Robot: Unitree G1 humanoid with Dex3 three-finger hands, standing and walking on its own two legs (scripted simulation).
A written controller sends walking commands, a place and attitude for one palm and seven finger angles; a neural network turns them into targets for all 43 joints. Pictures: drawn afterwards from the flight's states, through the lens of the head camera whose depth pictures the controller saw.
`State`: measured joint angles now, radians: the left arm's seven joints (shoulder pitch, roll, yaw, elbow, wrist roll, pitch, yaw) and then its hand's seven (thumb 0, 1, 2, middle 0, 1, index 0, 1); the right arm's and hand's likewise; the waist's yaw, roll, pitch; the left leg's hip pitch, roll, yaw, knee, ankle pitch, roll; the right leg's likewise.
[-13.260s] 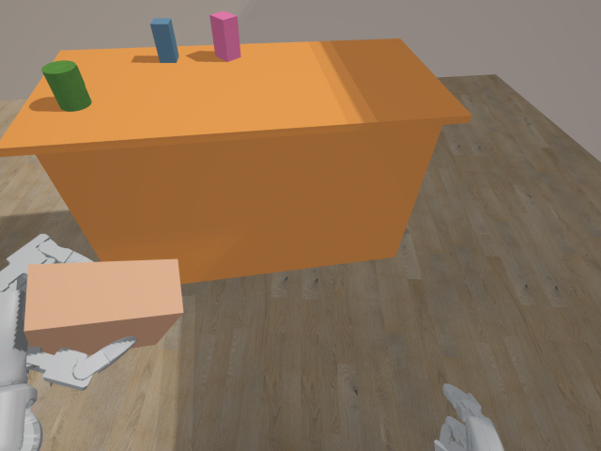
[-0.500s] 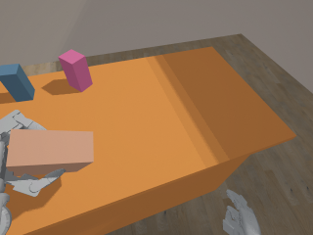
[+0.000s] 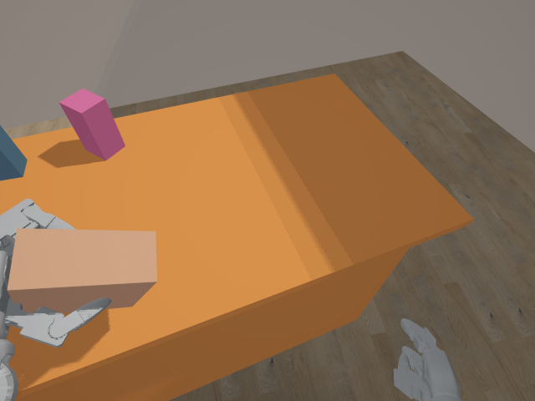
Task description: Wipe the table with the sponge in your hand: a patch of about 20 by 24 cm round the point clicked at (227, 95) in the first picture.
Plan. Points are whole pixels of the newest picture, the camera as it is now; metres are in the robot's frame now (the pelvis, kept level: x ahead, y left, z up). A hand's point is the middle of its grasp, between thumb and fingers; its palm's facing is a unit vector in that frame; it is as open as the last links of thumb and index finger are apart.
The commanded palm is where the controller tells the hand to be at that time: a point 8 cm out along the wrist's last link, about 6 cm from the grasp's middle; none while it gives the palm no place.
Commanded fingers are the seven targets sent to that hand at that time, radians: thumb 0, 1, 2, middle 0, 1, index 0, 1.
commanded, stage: come to a stop and stand still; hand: left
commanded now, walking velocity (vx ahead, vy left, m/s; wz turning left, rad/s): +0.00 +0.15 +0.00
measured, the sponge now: (105, 274) +0.23 +0.21 +0.13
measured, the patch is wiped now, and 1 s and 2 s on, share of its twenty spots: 0.00 0.00 0.00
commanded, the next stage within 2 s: look again from close up in 1.52 s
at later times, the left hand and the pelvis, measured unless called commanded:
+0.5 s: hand (8, 234) +0.25 +0.31 +0.16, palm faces +0.39 -0.84 -0.39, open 9.9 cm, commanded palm +0.18 +0.33 +0.18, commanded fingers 0.00 0.10 1.30 -1.20 -1.60 -1.20 -1.60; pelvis +0.02 +0.05 +0.00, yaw +0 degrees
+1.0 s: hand out of the picture +0.20 +0.33 +0.17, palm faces +0.35 -0.83 -0.42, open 9.9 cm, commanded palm +0.13 +0.36 +0.18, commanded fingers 0.00 0.10 1.30 -1.20 -1.60 -1.20 -1.60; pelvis -0.03 +0.08 +0.00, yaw +0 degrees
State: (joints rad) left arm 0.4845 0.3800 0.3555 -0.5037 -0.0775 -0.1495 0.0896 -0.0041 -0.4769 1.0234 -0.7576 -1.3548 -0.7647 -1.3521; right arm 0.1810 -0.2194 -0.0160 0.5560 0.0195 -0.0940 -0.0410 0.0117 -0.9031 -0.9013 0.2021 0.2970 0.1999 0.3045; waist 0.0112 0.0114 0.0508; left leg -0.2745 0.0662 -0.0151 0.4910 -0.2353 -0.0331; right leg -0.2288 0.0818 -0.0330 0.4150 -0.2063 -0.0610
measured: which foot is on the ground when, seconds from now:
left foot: down 0.00-1.00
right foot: down 0.00-1.00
